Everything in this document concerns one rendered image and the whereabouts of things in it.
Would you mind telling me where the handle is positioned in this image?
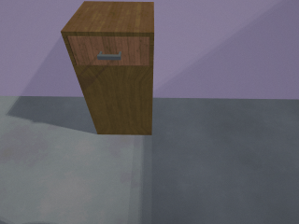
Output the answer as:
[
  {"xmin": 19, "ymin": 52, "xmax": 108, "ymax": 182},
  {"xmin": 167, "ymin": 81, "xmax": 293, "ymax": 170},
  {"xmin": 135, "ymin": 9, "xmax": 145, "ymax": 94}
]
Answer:
[{"xmin": 97, "ymin": 51, "xmax": 121, "ymax": 61}]

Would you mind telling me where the drawer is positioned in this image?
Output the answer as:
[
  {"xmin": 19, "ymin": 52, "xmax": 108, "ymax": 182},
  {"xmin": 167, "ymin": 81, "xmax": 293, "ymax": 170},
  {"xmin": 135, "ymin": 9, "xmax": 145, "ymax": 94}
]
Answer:
[{"xmin": 67, "ymin": 35, "xmax": 150, "ymax": 66}]

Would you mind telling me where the cabinet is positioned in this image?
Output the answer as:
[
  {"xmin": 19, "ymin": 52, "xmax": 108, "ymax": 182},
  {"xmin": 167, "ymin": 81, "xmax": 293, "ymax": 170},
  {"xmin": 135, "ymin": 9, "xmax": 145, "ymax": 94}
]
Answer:
[{"xmin": 61, "ymin": 1, "xmax": 154, "ymax": 135}]

